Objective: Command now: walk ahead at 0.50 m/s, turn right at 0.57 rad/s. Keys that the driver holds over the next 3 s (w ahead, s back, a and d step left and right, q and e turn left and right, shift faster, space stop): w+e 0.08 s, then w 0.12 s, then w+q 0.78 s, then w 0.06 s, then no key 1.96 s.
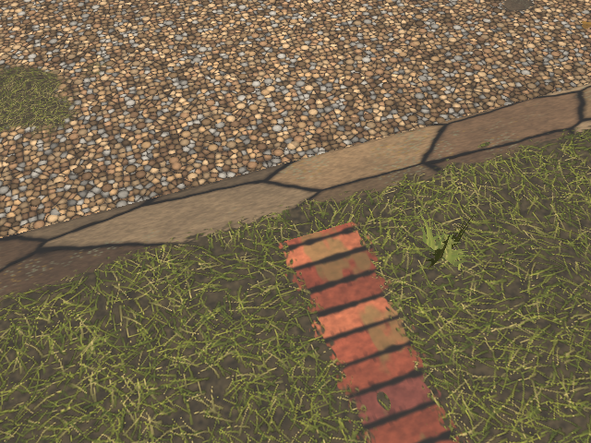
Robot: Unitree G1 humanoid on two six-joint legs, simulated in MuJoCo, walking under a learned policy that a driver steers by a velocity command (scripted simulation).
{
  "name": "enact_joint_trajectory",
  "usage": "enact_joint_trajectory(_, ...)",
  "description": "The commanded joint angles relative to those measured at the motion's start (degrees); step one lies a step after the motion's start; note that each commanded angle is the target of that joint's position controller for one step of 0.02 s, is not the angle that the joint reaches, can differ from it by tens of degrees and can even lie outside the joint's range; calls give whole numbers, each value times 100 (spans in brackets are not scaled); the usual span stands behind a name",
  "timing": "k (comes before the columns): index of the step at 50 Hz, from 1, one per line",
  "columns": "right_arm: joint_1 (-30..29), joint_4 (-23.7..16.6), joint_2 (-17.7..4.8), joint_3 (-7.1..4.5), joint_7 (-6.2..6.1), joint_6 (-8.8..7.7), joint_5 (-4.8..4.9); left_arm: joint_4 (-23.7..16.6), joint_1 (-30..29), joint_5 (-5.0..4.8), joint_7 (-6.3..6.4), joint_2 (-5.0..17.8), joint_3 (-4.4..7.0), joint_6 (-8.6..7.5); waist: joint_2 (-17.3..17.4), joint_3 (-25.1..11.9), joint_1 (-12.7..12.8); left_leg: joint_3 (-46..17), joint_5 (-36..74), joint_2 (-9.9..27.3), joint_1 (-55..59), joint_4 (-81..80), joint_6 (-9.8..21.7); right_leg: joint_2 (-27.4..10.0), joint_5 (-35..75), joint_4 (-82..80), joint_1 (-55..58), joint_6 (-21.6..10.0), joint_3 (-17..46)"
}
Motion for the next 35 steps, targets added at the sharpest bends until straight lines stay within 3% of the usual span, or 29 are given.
enact_joint_trajectory(1, -231, -633, -759, -181, -41, -236, -116, -322, 406, 31, 53, 596, 162, -115, -33, -783, 90, -507, 697, 364, -2227, -17, 79, -1527, 1017, -1945, 2242, -1103, 2495)
enact_joint_trajectory(3, -99, -664, -688, -203, -26, -78, -180, -400, 299, 53, 95, 589, 157, -140, -147, -721, -83, -454, 944, 406, -1787, -390, -68, -1308, 1520, -2153, 1619, -1108, 2190)
enact_joint_trajectory(5, -225, -730, -534, -169, -36, 14, -231, -341, 457, 44, 166, 697, 179, -168, -142, -646, -87, -334, 1300, 347, -1798, -850, -229, -1197, 2013, -2217, 1340, -1110, 1813)
enact_joint_trajectory(10, -1211, -966, -270, -34, 33, -10, -191, -96, 981, 18, 288, 676, 137, -141, -417, -449, 363, -197, 3018, 120, -1745, -2922, -281, -918, 1738, -2206, 1395, -706, 1286)
enact_joint_trajectory(13, -1612, -1041, -305, -2, 144, -59, -85, 36, 1175, 30, 283, 775, 130, -164, -512, -261, 598, -110, 3486, 45, -1697, -3574, -147, -1175, 1132, -2246, 1690, -667, 1353)
enact_joint_trajectory(16, -1904, -1212, -404, -5, 251, -100, -52, 212, 1390, 52, 289, 822, 135, -143, -447, -73, 698, -124, 2983, 20, -2256, -3832, 130, -1588, 1459, -2037, 2566, -644, 1480)
enact_joint_trajectory(19, -1687, -1260, -464, -16, 361, -112, -33, 288, 1294, 62, 336, 914, 165, -81, -490, -140, 500, -19, 2208, -125, -2095, -3974, 444, -1747, 2645, -1637, 3077, -454, 1281)
enact_joint_trajectory(20, -1362, -1192, -558, -62, 363, -100, -35, 262, 1170, 78, 349, 976, 177, -64, -548, -377, 317, 137, 2011, -321, -1536, -3969, 558, -1670, 3676, -1306, 3065, -373, 1116)
enact_joint_trajectory(21, -741, -1030, -701, -152, 346, -84, -47, 231, 1029, 89, 361, 995, 170, -33, -492, -785, -35, 326, 2117, -573, -609, -4083, 710, -1474, 4680, -587, 2951, -267, 853)
enact_joint_trajectory(22, 92, -832, -930, -256, 314, -63, -78, 157, 943, 119, 385, 920, 121, -22, -301, -1318, -430, 43, 2465, -445, 711, -4068, 932, -1212, 4641, 543, 2387, -88, 590)
enact_joint_trajectory(23, 804, -801, -1434, -372, 278, -50, -152, -37, 1351, 219, 384, 565, -2, -87, 737, -2112, -402, -2083, 2459, 820, 2758, -4111, 1664, -576, 2468, 2636, 568, 285, 289)
enact_joint_trajectory(24, 989, -685, -1305, -356, 309, -20, -32, 9, 1627, 181, 316, 309, -108, -215, 1839, -2459, -291, -4429, 1549, 1574, 3881, -5003, 2348, 220, -1790, 4077, -1124, 562, 591)
enact_joint_trajectory(25, 803, -741, -940, -247, 289, 15, 25, -102, 1221, 53, 232, 747, -44, -353, 1157, -1910, -430, -4262, 634, 1456, 3656, -5228, 2047, -176, -1710, 4445, -1842, 474, 1097)
enact_joint_trajectory(26, 489, -861, -805, -212, 257, 61, -33, -259, 648, -51, 186, 796, -47, -436, 601, -1244, -423, -3502, 757, 1249, 2896, -5297, 1821, -419, -1277, 4265, -1964, 422, 987)
enact_joint_trajectory(27, 211, -920, -768, -190, 251, 90, -85, -335, 364, 34, 189, 726, -57, -482, 43, -731, -243, -2973, 1323, 1028, 2044, -5422, 1705, -611, -965, 3756, -1860, 416, 871)
enact_joint_trajectory(28, 43, -989, -643, -144, 242, 88, -107, -346, 331, 160, 223, 753, -5, -465, -84, -603, -74, -2618, 1907, 826, 1551, -5526, 1618, -791, -724, 3266, -1552, 451, 857)
enact_joint_trajectory(31, -51, -1055, -693, -154, 191, 93, -88, -371, 562, 226, 279, 580, -6, -328, 286, -584, 193, -2159, 2852, 554, 874, -5724, 1689, -865, -566, 2605, -1120, 692, 710)
enact_joint_trajectory(35, 239, -939, -894, -225, 63, 134, -36, -548, -135, 228, 347, 375, -71, -258, 331, -432, 1, -1640, 3124, 245, 435, -5735, 1500, -717, 607, 1203, -1044, 944, 588)
Next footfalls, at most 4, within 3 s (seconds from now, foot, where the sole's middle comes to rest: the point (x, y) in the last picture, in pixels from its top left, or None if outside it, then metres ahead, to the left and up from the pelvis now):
0.44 left None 0.44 0.12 -0.76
0.96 right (338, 324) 0.71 -0.07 -0.76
1.30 left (227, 291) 0.81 0.20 -0.76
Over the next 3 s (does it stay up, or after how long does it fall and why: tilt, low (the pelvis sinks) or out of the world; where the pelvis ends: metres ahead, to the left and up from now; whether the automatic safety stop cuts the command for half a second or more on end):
stays up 0.74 0.05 0.01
